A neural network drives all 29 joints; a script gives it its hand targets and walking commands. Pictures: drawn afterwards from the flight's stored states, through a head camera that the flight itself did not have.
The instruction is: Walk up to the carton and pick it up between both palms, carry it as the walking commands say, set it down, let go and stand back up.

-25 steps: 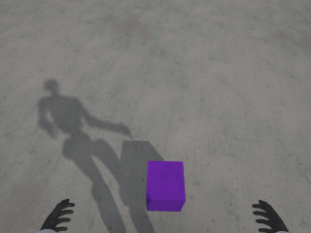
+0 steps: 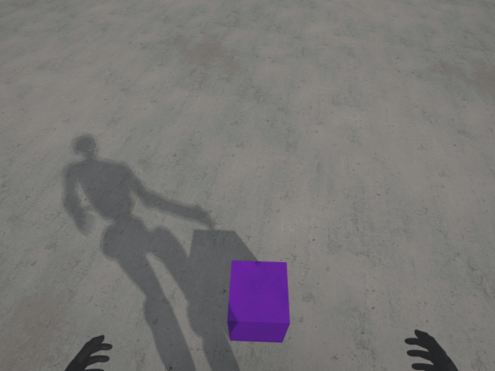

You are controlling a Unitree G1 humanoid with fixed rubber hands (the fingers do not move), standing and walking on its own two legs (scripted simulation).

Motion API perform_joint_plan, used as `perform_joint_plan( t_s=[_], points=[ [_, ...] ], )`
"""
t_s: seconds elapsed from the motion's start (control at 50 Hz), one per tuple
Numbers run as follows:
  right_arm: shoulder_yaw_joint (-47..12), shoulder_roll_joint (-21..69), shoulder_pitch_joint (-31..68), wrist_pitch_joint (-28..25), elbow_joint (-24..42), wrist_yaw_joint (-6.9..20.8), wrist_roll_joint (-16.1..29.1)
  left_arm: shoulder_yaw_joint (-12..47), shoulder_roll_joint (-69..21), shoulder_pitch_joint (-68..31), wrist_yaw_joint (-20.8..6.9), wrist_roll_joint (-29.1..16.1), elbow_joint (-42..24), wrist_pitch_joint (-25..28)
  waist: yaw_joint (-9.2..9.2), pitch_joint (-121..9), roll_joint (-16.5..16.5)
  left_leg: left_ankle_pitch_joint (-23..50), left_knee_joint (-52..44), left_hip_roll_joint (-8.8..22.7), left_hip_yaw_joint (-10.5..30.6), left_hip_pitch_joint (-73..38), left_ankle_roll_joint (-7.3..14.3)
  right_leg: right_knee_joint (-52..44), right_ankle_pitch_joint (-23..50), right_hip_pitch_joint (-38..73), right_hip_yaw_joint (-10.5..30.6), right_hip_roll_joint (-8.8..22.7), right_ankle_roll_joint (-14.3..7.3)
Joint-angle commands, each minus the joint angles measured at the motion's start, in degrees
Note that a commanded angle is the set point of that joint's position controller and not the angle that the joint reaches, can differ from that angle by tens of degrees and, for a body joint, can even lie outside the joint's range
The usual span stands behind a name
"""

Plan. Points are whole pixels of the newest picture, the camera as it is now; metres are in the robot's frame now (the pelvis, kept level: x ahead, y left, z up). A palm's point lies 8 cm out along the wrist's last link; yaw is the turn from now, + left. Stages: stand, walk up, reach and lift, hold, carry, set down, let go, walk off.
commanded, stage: stand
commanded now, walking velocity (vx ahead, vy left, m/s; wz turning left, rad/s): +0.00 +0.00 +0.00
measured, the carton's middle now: (257, 302) +0.44 -0.02 -0.65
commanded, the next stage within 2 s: none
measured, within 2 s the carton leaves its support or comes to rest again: neither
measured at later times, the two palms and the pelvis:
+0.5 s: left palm out of the picture +0.08 +0.31 -0.10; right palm out of the picture +0.09 -0.31 -0.09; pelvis -0.02 +0.00 +0.00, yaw +0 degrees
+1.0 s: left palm out of the picture +0.08 +0.33 -0.10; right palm out of the picture +0.09 -0.30 -0.09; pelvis -0.02 +0.01 +0.01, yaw +0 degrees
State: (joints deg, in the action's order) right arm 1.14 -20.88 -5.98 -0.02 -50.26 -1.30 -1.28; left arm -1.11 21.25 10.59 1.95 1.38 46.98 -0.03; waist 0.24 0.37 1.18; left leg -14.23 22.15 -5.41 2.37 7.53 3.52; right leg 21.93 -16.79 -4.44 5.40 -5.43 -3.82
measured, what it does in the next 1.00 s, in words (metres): stands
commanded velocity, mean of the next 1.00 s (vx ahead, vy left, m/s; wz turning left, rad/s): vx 0.00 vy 0.00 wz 0.00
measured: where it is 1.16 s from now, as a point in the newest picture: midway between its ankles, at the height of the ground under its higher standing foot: outside the picture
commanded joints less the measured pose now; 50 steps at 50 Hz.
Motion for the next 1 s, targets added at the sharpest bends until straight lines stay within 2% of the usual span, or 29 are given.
perform_joint_plan(
  t_s=[0.0, 0.08, 0.14, 0.38, 0.54, 0.7, 0.9, 0.98],
  points=[
    [1.7, -8.6, 3.0, -0.8, 1.6, -0.2, 0.1, -2.0, 8.6, -2.1, 0.1, 0.0, -1.7, 1.1, 0.16, -2.0, -0.3, 14.2, -1.6, 9.7, 8.4, -3.6, -2.2, -3.3, 17.1, -2.5, 7.6, 10.2, 2.3],
    [1.6, -9.1, 2.9, -1.0, 0.2, -0.2, 0.1, -1.9, 8.8, -2.3, -0.1, -0.1, -0.1, 1.3, 0.09, -1.6, -1.2, 13.3, -2.6, 9.9, 8.5, -3.2, -2.2, -4.1, 16.2, -1.9, 7.9, 10.4, 2.2],
    [1.5, -9.5, 3.6, -1.1, -0.7, -0.1, 0.1, -1.7, 8.9, -2.4, -0.1, -0.2, 1.0, 1.4, 0.07, -1.2, -0.6, 11.2, -3.5, 10.2, 9.0, -3.0, -2.1, -5.3, 13.8, -2.2, 7.9, 10.1, 2.2],
    [1.1, -10.2, 2.7, -1.4, -4.0, -0.1, 0.3, -1.3, 9.9, -3.6, -0.3, -0.4, 4.5, 1.6, 0.14, -1.5, -0.2, 11.6, -5.3, 10.6, 9.6, -3.2, -2.0, -6.3, 12.9, -1.3, 7.6, 10.4, 2.1],
    [1.0, -10.9, 2.6, -1.5, -5.2, -0.2, 0.5, -0.9, 10.0, -3.6, -0.3, -0.5, 6.0, 1.5, -0.15, -1.9, -0.7, 16.6, -5.0, 10.9, 9.4, -4.4, -1.8, -5.9, 15.9, -1.0, 7.1, 10.7, 2.4],
    [0.8, -11.2, 2.7, -1.6, -6.3, -0.2, 0.6, -0.7, 10.5, -3.9, -0.3, -0.7, 7.2, 1.5, -0.11, -2.3, -0.6, 16.3, -5.7, 11.2, 9.8, -4.7, -1.8, -6.0, 14.2, -0.9, 6.8, 10.5, 2.4],
    [0.8, -11.8, 2.6, -1.8, -6.9, -0.3, 0.8, -0.7, 10.9, -4.0, -0.4, -0.9, 8.1, 1.3, -0.06, -2.7, -0.9, 20.2, -5.9, 11.4, 9.8, -5.8, -2.0, -5.5, 15.7, -0.9, 6.4, 10.5, 2.5],
    [0.8, -11.9, 2.6, -1.8, -7.2, -0.3, 0.8, -0.5, 10.8, -4.2, -0.4, -0.8, 8.3, 1.3, -0.07, -2.7, -0.8, 19.1, -6.2, 11.4, 9.8, -6.1, -1.9, -5.9, 14.4, -1.3, 6.4, 10.5, 2.5]
  ],
)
